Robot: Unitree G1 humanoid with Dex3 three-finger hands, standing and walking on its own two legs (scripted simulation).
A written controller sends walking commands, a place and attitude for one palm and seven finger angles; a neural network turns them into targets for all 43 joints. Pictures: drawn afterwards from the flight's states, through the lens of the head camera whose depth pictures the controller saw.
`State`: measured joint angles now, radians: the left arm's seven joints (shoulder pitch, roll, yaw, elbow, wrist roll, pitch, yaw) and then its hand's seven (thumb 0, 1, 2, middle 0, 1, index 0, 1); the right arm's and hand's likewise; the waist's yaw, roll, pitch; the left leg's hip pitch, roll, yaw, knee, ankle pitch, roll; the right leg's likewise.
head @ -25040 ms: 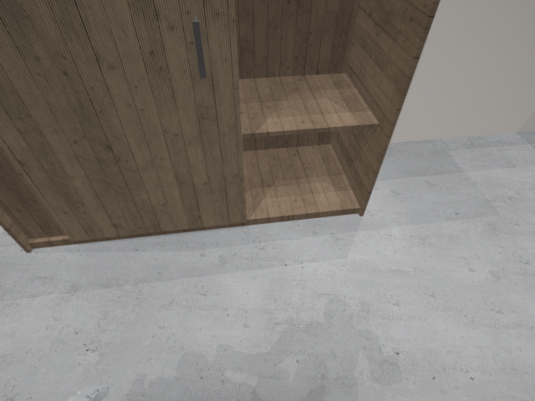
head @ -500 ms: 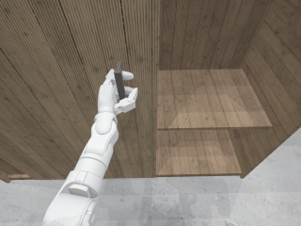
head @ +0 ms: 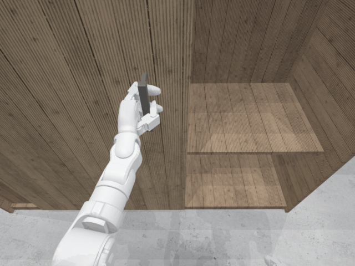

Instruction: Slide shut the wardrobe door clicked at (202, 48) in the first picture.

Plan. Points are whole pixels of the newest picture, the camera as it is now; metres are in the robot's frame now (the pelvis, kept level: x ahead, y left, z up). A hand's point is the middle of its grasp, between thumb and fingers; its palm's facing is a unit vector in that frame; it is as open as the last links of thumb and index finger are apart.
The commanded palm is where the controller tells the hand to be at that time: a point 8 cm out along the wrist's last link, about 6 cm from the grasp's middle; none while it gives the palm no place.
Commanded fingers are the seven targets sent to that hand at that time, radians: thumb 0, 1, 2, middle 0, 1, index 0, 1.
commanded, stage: grip the handle and tug to test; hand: left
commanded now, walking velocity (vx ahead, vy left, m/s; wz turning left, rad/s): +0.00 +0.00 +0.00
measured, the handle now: (147, 104) +0.46 +0.09 +0.11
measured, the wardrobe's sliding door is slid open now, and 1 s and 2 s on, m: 0.57 0.57 0.56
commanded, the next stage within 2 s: tug the door sideways, standing still in 0.30 s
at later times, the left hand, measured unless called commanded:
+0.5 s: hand (155, 117) +0.41 +0.07 +0.12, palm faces +0.01 -1.00 +0.01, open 5.3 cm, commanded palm +0.39 +0.11 +0.11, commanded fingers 0.00 0.90 0.90 -0.45 -1.40 -0.45 -1.40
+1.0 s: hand (157, 117) +0.41 +0.06 +0.12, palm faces +0.08 -1.00 -0.02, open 5.4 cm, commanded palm +0.39 +0.06 +0.11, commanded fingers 0.00 0.90 0.90 -0.45 -1.40 -0.45 -1.40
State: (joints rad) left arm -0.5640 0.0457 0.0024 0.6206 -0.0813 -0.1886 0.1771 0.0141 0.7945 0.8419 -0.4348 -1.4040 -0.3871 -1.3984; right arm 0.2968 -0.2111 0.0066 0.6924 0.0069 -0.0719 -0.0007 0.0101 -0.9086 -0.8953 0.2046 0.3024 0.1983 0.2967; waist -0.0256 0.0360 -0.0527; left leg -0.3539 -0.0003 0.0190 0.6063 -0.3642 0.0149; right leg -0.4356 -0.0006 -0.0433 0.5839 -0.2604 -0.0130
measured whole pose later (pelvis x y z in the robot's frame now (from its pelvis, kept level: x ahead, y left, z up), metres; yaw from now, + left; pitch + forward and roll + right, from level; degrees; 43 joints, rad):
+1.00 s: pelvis +0.00 +0.01 +0.00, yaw +2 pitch +6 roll -1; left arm -0.58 -0.01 -0.11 0.57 -0.07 -0.12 0.29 0.01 0.81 0.83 -0.38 -1.40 -0.32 -1.40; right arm 0.30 -0.19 0.00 0.70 0.00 -0.04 0.03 0.01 -0.91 -0.90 0.20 0.30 0.20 0.30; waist 0.00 0.05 -0.05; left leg -0.37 -0.02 -0.02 0.65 -0.39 0.02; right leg -0.43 -0.02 -0.08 0.61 -0.29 0.00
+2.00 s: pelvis +0.01 -0.08 -0.01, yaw +8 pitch +0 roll +1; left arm -0.68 0.11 -0.11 0.55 -0.10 -0.14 0.11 0.00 0.81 0.86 -0.44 -1.40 -0.22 -1.40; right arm 0.13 -0.24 -0.04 0.66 0.02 0.00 -0.06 0.01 -0.91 -0.90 0.21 0.30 0.20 0.30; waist 0.07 0.02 0.17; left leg -0.27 0.05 0.04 0.62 -0.31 -0.02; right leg -0.37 0.03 -0.09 0.80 -0.38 -0.06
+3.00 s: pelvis +0.12 -0.22 +0.00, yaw +8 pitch +0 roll +0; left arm -0.11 0.01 -0.25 -0.09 -0.01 -0.14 0.17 0.02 0.83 0.85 -0.33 -1.40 -0.27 -1.40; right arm 0.09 -0.19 -0.01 0.52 0.02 -0.11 0.03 0.01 -0.91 -0.90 0.20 0.30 0.20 0.30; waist 0.12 0.05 0.20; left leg -0.20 0.10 0.13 0.58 -0.37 -0.03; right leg -0.44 -0.02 -0.01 0.97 -0.44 0.00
